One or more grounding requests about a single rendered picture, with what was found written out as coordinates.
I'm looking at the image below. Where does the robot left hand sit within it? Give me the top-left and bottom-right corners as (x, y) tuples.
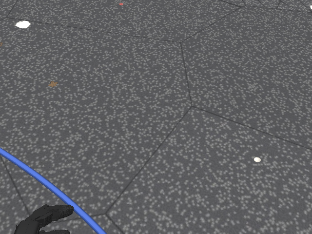
(14, 204), (74, 234)

